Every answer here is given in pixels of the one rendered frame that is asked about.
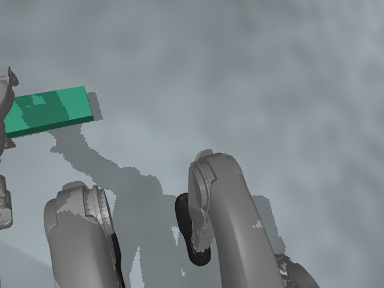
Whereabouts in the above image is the left robot hand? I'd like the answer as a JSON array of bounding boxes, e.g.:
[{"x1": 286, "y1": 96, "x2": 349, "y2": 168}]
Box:
[{"x1": 0, "y1": 66, "x2": 19, "y2": 149}]

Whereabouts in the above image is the left robot foot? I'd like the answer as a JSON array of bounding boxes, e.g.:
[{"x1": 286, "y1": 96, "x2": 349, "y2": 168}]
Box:
[{"x1": 111, "y1": 231, "x2": 125, "y2": 288}]

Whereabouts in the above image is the carton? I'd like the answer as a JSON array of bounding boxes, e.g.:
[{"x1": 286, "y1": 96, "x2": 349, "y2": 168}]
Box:
[{"x1": 3, "y1": 86, "x2": 94, "y2": 138}]

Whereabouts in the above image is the right robot hand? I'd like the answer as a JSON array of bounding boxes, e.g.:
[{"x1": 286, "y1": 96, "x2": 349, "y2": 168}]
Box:
[{"x1": 274, "y1": 253, "x2": 320, "y2": 288}]

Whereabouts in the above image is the left robot arm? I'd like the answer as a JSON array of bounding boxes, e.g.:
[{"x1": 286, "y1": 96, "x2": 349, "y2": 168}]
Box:
[{"x1": 0, "y1": 119, "x2": 13, "y2": 288}]

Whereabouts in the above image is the right robot foot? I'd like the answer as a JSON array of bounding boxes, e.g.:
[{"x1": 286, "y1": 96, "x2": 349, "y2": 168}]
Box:
[{"x1": 175, "y1": 193, "x2": 211, "y2": 266}]

